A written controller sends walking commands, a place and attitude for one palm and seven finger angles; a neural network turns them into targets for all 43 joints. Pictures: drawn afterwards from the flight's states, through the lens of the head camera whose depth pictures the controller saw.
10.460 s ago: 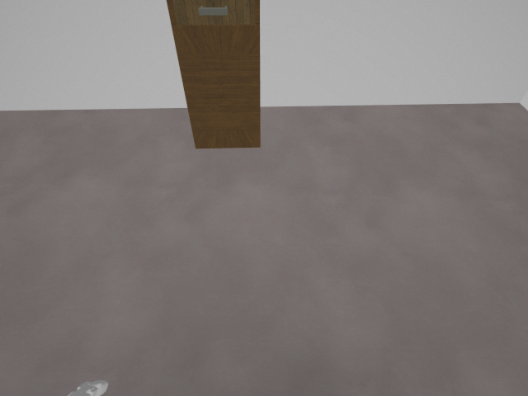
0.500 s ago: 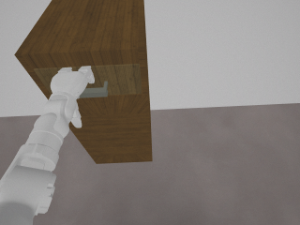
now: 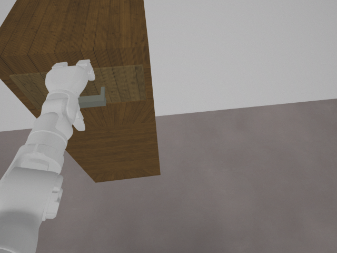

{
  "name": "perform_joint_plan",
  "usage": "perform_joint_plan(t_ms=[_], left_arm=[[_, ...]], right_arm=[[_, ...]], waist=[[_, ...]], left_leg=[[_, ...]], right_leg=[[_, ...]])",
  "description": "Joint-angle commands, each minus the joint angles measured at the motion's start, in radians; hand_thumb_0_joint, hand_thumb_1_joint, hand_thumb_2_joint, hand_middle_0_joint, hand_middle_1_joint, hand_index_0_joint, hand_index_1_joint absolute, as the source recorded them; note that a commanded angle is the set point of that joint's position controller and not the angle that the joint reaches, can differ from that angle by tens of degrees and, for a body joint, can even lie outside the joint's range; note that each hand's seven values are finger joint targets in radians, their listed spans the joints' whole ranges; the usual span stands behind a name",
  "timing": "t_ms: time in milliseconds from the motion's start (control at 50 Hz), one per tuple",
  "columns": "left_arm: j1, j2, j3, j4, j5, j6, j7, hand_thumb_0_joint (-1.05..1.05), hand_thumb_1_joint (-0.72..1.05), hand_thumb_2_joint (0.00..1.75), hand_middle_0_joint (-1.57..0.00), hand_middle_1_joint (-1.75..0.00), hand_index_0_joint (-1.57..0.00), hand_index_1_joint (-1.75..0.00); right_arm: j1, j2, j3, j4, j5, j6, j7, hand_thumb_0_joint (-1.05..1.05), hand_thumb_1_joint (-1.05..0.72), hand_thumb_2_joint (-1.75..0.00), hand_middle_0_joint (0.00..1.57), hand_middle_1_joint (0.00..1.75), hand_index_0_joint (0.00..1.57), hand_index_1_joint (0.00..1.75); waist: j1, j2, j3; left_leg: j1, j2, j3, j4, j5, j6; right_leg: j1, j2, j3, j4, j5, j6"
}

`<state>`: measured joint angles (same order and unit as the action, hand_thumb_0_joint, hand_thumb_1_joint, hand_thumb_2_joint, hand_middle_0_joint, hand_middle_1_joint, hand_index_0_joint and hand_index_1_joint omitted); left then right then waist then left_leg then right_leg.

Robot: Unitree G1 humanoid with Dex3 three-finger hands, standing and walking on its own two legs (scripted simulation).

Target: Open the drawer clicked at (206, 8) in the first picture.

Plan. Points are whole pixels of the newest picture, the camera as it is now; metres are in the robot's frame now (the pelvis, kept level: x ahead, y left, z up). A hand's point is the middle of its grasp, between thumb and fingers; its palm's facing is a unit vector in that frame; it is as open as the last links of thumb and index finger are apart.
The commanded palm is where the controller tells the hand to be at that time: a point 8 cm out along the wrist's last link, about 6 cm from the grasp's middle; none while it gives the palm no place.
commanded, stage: move the hooked fingers above the handle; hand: left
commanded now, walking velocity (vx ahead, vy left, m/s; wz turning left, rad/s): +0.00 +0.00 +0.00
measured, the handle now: (84, 96) +0.54 +0.21 +0.02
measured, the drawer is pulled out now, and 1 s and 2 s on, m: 0.00 0.00 0.00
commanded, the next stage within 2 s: lower the fingers behind the handle in 0.48 s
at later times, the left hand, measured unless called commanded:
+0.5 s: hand (76, 97) +0.49 +0.21 +0.08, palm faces -0.05 -0.03 -1.00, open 13.8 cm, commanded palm +0.47 +0.21 +0.14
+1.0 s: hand (79, 105) +0.48 +0.21 +0.05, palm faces -0.06 -0.04 -1.00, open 13.8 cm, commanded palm +0.47 +0.22 +0.11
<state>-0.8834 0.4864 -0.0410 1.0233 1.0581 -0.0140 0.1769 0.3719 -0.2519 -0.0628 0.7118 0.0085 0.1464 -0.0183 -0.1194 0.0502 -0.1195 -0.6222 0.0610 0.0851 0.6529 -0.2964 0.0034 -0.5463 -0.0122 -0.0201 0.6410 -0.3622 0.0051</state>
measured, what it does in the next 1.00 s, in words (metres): stands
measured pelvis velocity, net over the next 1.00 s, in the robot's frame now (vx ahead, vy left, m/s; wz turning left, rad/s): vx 0.00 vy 0.00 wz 0.01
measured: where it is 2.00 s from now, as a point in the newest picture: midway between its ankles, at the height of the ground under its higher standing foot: outside the picture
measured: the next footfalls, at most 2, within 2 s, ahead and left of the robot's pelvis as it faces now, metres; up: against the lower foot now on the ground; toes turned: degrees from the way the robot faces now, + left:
none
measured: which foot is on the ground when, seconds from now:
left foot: down 0.00-1.00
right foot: down 0.00-1.00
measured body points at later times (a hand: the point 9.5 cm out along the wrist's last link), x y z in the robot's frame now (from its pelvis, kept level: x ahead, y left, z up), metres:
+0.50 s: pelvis -0.01 +0.00 +0.00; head +0.07 +0.00 +0.44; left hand +0.48 +0.21 +0.13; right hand +0.02 -0.27 -0.13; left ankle +0.00 +0.12 -0.72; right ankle -0.04 -0.12 -0.72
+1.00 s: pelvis +0.00 +0.00 +0.00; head +0.08 -0.01 +0.44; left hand +0.48 +0.21 +0.10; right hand +0.00 -0.28 -0.14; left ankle +0.00 +0.12 -0.72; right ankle -0.04 -0.12 -0.72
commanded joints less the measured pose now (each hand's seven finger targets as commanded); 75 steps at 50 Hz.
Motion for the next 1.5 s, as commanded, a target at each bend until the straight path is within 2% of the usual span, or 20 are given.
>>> perform_joint_plan(t_ms=[0, 120, 140, 180, 260, 340, 400, 480, 520, 560, 600, 660, 700, 720, 740, 780, 1060, 1140, 1180, 1480], left_arm=[[-0.434, 0.255, 0.052, -0.216, -0.002, -0.008, 0.037, 0.0, -0.5, 0.3, -0.3, -1.2, -0.3, -1.2], [-0.477, 0.226, 0.04, -0.246, -0.014, -0.026, 0.055, 0.0, -0.5, 0.3, -0.3, -1.2, -0.3, -1.2], [-0.503, 0.256, 0.054, -0.25, -0.011, -0.024, 0.063, 0.0, -0.5, 0.3, -0.3, -1.2, -0.3, -1.2], [-0.507, 0.222, 0.031, -0.242, -0.007, -0.014, 0.073, 0.0, -0.5, 0.3, -0.3, -1.2, -0.3, -1.2], [-0.522, 0.253, 0.046, -0.194, -0.005, 0.01, 0.075, 0.0, -0.5, 0.3, -0.3, -1.2, -0.3, -1.2], [-0.54, 0.206, -0.006, -0.14, -0.007, 0.03, 0.051, 0.0, -0.5, 0.3, -0.3, -1.2, -0.3, -1.2], [-0.53, 0.212, 0.002, -0.175, -0.004, 0.012, 0.034, 0.0, -0.5, 0.3, -0.3, -1.2, -0.3, -1.2], [-0.493, 0.206, 0.012, -0.176, -0.014, -0.007, 0.029, 0.0, -0.5, 0.3, -0.3, -1.2, -0.3, -1.2], [-0.49, 0.262, 0.056, -0.171, -0.009, -0.008, 0.039, 0.0, -0.5, 0.3, -0.3, -1.2, -0.3, -1.2], [-0.495, 0.286, 0.076, -0.212, 0.002, -0.012, 0.055, 0.0, -0.5, 0.3, -0.3, -1.2, -0.3, -1.2], [-0.461, 0.228, 0.04, -0.18, 0.002, 0.0, 0.065, 0.0, -0.5, 0.3, -0.3, -1.2, -0.3, -1.2], [-0.453, 0.277, 0.07, -0.153, -0.001, 0.011, 0.067, 0.0, -0.5, 0.3, -0.3, -1.2, -0.3, -1.2], [-0.478, 0.223, 0.02, -0.184, 0.001, 0.005, 0.065, 0.0, -0.5, 0.3, -0.3, -1.2, -0.3, -1.2], [-0.49, 0.227, 0.028, -0.185, -0.003, -0.005, 0.063, 0.0, -0.5, 0.3, -0.3, -1.2, -0.3, -1.2], [-0.479, 0.274, 0.062, -0.185, 0.0, -0.013, 0.063, 0.0, -0.5, 0.3, -0.3, -1.2, -0.3, -1.2], [-0.48, 0.235, 0.034, -0.193, -0.003, -0.025, 0.063, 0.0, -0.5, 0.3, -0.3, -1.2, -0.3, -1.2], [-0.409, 0.285, 0.085, -0.147, 0.013, -0.029, 0.108, 0.0, -0.5, 0.3, -0.3, -1.2, -0.3, -1.2], [-0.422, 0.265, 0.076, -0.199, 0.013, -0.057, 0.109, 0.0, -0.5, 0.3, -0.3, -1.2, -0.3, -1.2], [-0.428, 0.193, 0.026, -0.19, 0.011, -0.059, 0.114, 0.0, -0.5, 0.3, -0.3, -1.2, -0.3, -1.2], [-0.445, 0.234, 0.064, -0.102, 0.034, -0.008, 0.179, 0.0, -0.5, 0.3, -0.3, -1.2, -0.3, -1.2]], right_arm=[[0.087, -0.161, -0.057, -0.079, -0.002, -0.022, -0.013, 0.0, -0.9, -0.9, 0.2, 0.3, 0.2, 0.3], [0.091, -0.161, -0.062, -0.061, -0.005, -0.027, -0.013, 0.0, -0.9, -0.9, 0.2, 0.3, 0.2, 0.3], [0.091, -0.164, -0.059, -0.056, -0.004, -0.028, -0.012, 0.0, -0.9, -0.9, 0.2, 0.3, 0.2, 0.3], [0.084, -0.159, -0.061, -0.054, -0.004, -0.03, -0.011, 0.0, -0.9, -0.9, 0.2, 0.3, 0.2, 0.3], [0.086, -0.163, -0.054, -0.051, -0.002, -0.032, -0.014, 0.0, -0.9, -0.9, 0.2, 0.3, 0.2, 0.3], [0.086, -0.164, -0.049, -0.054, 0.002, -0.033, -0.018, 0.0, -0.9, -0.9, 0.2, 0.3, 0.2, 0.3], [0.091, -0.161, -0.052, -0.065, -0.002, -0.036, -0.02, 0.0, -0.9, -0.9, 0.2, 0.3, 0.2, 0.3], [0.09, -0.161, -0.053, -0.068, -0.003, -0.034, -0.018, 0.0, -0.9, -0.9, 0.2, 0.3, 0.2, 0.3], [0.09, -0.167, -0.049, -0.066, -0.004, -0.032, -0.021, 0.0, -0.9, -0.9, 0.2, 0.3, 0.2, 0.3], [0.085, -0.162, -0.053, -0.071, -0.006, -0.033, -0.021, 0.0, -0.9, -0.9, 0.2, 0.3, 0.2, 0.3], [0.088, -0.159, -0.054, -0.067, -0.006, -0.033, -0.016, 0.0, -0.9, -0.9, 0.2, 0.3, 0.2, 0.3], [0.09, -0.169, -0.052, -0.061, -0.002, -0.032, -0.019, 0.0, -0.9, -0.9, 0.2, 0.3, 0.2, 0.3], [0.089, -0.162, -0.054, -0.064, -0.002, -0.035, -0.02, 0.0, -0.9, -0.9, 0.2, 0.3, 0.2, 0.3], [0.098, -0.164, -0.057, -0.055, -0.006, -0.037, -0.021, 0.0, -0.9, -0.9, 0.2, 0.3, 0.2, 0.3], [0.101, -0.167, -0.057, -0.054, -0.004, -0.036, -0.024, 0.0, -0.9, -0.9, 0.2, 0.3, 0.2, 0.3], [0.103, -0.162, -0.058, -0.051, -0.007, -0.039, -0.025, 0.0, -0.9, -0.9, 0.2, 0.3, 0.2, 0.3], [0.112, -0.167, -0.061, -0.041, -0.013, -0.039, -0.022, 0.0, -0.9, -0.9, 0.2, 0.3, 0.2, 0.3], [0.12, -0.164, -0.067, -0.039, -0.018, -0.041, -0.021, 0.0, -0.9, -0.9, 0.2, 0.3, 0.2, 0.3], [0.119, -0.16, -0.07, -0.033, -0.02, -0.043, -0.017, 0.0, -0.9, -0.9, 0.2, 0.3, 0.2, 0.3], [0.129, -0.166, -0.061, -0.024, -0.027, -0.043, -0.011, 0.0, -0.9, -0.9, 0.2, 0.3, 0.2, 0.3]], waist=[[0.021, -0.004, -0.404], [-0.002, -0.019, -0.378], [0.001, 0.013, -0.385], [-0.003, 0.031, -0.378], [-0.002, 0.013, -0.386], [-0.025, -0.014, -0.354], [-0.01, 0.024, -0.408], [-0.007, -0.005, -0.38], [0.001, -0.029, -0.376], [0.015, 0.018, -0.426], [0.008, -0.004, -0.39], [0.002, -0.044, -0.37], [-0.01, -0.003, -0.388], [-0.02, -0.033, -0.396], [-0.009, -0.012, -0.407], [-0.016, -0.005, -0.401], [-0.006, -0.016, -0.422], [-0.007, 0.026, -0.459], [-0.025, 0.033, -0.414], [-0.03, 0.017, -0.433]], left_leg=[[0.314, -0.063, -0.03, -0.014, 0.416, 0.043], [0.353, -0.058, -0.046, -0.013, 0.402, 0.045], [0.355, -0.058, -0.048, -0.017, 0.392, 0.043], [0.372, -0.057, -0.053, -0.018, 0.378, 0.039], [0.343, -0.063, -0.049, -0.018, 0.358, 0.041], [0.321, -0.063, -0.045, -0.018, 0.334, 0.043], [0.356, -0.064, -0.047, -0.005, 0.379, 0.041], [0.337, -0.063, -0.044, -0.002, 0.381, 0.043], [0.304, -0.064, -0.042, -0.004, 0.374, 0.044], [0.319, -0.065, -0.037, 0.002, 0.398, 0.042], [0.309, -0.064, -0.037, 0.003, 0.406, 0.041], [0.265, -0.066, -0.03, -0.002, 0.351, 0.045], [0.29, -0.069, -0.029, 0.001, 0.35, 0.046], [0.298, -0.066, -0.032, 0.007, 0.369, 0.048], [0.293, -0.067, -0.032, 0.008, 0.364, 0.047], [0.296, -0.069, -0.035, 0.012, 0.368, 0.046], [0.231, -0.074, -0.028, 0.048, 0.38, 0.045], [0.276, -0.069, -0.039, 0.063, 0.423, 0.043], [0.288, -0.064, -0.044, 0.069, 0.415, 0.041], [0.213, -0.062, -0.052, 0.098, 0.352, 0.039]], right_leg=[[0.117, 0.063, -0.009, -0.051, 0.426, -0.028], [0.071, 0.067, -0.015, -0.067, 0.371, -0.029], [0.066, 0.066, -0.012, -0.064, 0.366, -0.03], [0.036, 0.067, -0.019, -0.064, 0.334, -0.032], [0.06, 0.065, -0.014, -0.064, 0.338, -0.031], [0.048, 0.062, -0.013, -0.071, 0.334, -0.026], [0.057, 0.062, -0.011, -0.057, 0.361, -0.029], [0.061, 0.064, -0.011, -0.06, 0.373, -0.027], [0.085, 0.062, -0.009, -0.057, 0.378, -0.028], [0.099, 0.061, -0.004, -0.046, 0.406, -0.029], [0.082, 0.065, -0.013, -0.046, 0.407, -0.029], [0.101, 0.06, -0.004, -0.056, 0.401, -0.022], [0.084, 0.061, -0.001, -0.059, 0.392, -0.023], [0.093, 0.06, -0.002, -0.06, 0.41, -0.023], [0.097, 0.059, 0.004, -0.056, 0.409, -0.021], [0.082, 0.06, 0.0, -0.052, 0.412, -0.022], [0.089, 0.06, 0.003, -0.019, 0.463, -0.02], [0.059, 0.064, 0.001, -0.006, 0.458, -0.024], [-0.001, 0.069, -0.008, -0.007, 0.417, -0.025], [-0.045, 0.072, -0.014, 0.028, 0.359, -0.027]])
